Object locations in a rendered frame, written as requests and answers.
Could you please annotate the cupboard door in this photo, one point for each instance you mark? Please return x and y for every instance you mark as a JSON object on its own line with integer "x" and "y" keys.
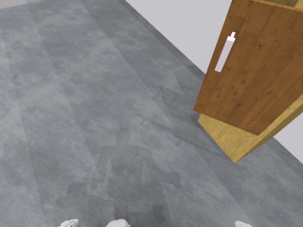
{"x": 263, "y": 73}

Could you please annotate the handle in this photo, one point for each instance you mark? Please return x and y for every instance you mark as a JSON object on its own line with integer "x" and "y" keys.
{"x": 226, "y": 49}

